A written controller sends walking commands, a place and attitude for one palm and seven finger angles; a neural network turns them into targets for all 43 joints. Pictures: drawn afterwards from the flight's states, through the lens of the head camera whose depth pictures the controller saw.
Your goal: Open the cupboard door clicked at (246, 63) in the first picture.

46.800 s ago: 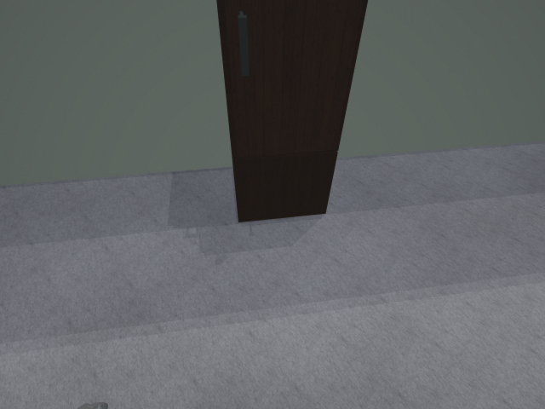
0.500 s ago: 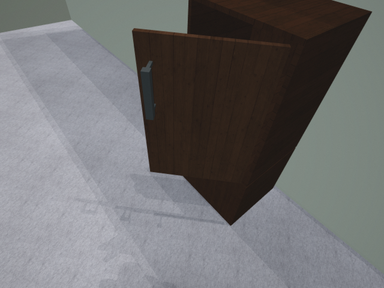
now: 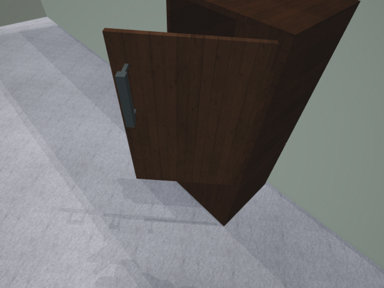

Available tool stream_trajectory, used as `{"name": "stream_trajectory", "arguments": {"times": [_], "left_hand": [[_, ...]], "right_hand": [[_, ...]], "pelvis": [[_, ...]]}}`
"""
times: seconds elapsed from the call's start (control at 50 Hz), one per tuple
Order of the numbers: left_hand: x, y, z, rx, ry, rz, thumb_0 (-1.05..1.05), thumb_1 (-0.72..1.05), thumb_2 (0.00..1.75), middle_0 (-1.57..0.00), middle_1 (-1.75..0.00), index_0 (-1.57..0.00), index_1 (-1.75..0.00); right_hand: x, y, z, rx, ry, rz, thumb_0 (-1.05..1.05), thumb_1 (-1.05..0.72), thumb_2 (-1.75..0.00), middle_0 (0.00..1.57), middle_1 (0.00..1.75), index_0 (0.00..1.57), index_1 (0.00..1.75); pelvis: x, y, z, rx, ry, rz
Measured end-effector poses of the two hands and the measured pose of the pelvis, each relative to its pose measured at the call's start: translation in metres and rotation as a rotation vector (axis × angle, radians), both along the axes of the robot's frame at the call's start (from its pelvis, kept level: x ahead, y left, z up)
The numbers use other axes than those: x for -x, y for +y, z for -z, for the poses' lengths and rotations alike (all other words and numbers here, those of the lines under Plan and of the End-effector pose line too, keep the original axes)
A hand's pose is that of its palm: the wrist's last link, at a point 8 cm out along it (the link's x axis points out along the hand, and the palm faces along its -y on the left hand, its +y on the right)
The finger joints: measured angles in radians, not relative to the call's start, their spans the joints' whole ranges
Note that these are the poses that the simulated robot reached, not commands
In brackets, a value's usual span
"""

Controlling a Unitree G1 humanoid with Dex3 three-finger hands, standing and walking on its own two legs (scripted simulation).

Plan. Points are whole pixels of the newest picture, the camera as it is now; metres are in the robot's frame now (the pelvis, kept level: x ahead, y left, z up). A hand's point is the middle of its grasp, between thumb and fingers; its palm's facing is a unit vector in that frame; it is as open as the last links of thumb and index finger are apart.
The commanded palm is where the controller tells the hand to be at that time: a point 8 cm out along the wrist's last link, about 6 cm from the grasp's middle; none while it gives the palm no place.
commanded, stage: come to a stop and stand still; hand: left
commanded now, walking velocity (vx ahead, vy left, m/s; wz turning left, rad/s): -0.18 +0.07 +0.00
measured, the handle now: (128, 96) +0.54 +0.20 +0.10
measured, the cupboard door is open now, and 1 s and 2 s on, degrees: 43 43 43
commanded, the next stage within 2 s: look again from close up in 1.50 s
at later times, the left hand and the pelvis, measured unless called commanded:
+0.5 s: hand out of the picture +0.01 +0.18 -0.17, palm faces +0.01 -0.97 -0.23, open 7.4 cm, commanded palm none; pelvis -0.02 +0.00 -0.01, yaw -1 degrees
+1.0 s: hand out of the picture +0.01 +0.13 -0.16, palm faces -0.01 -0.97 -0.25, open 7.3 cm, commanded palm none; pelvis +0.01 -0.04 +0.00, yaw +0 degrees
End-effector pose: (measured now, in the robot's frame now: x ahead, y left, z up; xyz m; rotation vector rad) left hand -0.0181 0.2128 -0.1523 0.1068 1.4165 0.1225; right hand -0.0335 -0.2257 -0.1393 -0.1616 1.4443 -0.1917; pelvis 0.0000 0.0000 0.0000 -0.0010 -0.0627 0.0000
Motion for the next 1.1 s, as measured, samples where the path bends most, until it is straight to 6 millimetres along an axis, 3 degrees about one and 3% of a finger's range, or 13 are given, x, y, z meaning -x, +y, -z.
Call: {"name": "stream_trajectory", "arguments": {"times": [0.06,0.14,0.36,0.6,0.8,0.96,1.1], "left_hand": [[-0.012,-0.012,0.001,0.003,-0.003,0.005,0.01,0.91,0.90,-0.20,-0.30,-0.20,-0.30],[-0.019,-0.012,-0.002,-0.022,0.011,0.014,0.03,0.93,0.90,-0.21,-0.30,-0.20,-0.30],[-0.033,0.005,0.001,-0.064,-0.092,0.007,0.01,0.92,0.90,-0.20,-0.30,-0.20,-0.30],[-0.011,0.009,-0.019,-0.095,-0.084,0.032,0.01,0.91,0.90,-0.20,-0.30,-0.20,-0.30],[-0.002,-0.015,-0.025,-0.084,0.002,0.026,0.01,0.90,0.90,-0.20,-0.30,-0.20,-0.30],[-0.020,-0.029,-0.025,-0.096,0.013,0.028,0.02,0.92,0.90,-0.20,-0.30,-0.20,-0.30],[-0.043,-0.037,-0.026,-0.111,-0.024,0.032,0.02,0.93,0.90,-0.20,-0.30,-0.20,-0.30]], "right_hand": [[0.009,0.003,0.004,-0.018,0.055,0.035,0.00,-0.91,-0.89,0.20,0.30,0.20,0.30],[0.008,0.007,0.003,-0.033,0.069,0.065,0.00,-0.91,-0.89,0.20,0.30,0.20,0.30],[-0.015,0.003,0.007,-0.024,-0.053,0.031,0.00,-0.91,-0.89,0.20,0.30,0.20,0.30],[-0.044,-0.005,0.013,-0.053,-0.215,-0.050,0.01,-0.93,-0.89,0.20,0.30,0.20,0.30],[-0.028,-0.013,0.017,-0.089,-0.104,-0.045,0.00,-0.92,-0.89,0.20,0.30,0.20,0.30],[-0.012,-0.021,0.018,-0.107,-0.003,-0.023,0.00,-0.91,-0.89,0.20,0.30,0.20,0.30],[-0.012,-0.032,0.018,-0.109,0.028,-0.014,0.00,-0.91,-0.89,0.20,0.30,0.20,0.30]], "pelvis": [[-0.008,-0.005,0.001,0.011,0.003,0.001],[-0.009,-0.010,-0.001,0.012,0.025,0.002],[0.015,-0.007,0.005,0.012,0.035,-0.003],[0.019,-0.003,0.003,-0.017,0.023,0.023],[0.007,-0.020,-0.002,-0.021,0.044,0.019],[-0.006,-0.037,-0.003,-0.020,0.051,0.010],[-0.015,-0.052,-0.004,-0.019,0.053,0.001]]}}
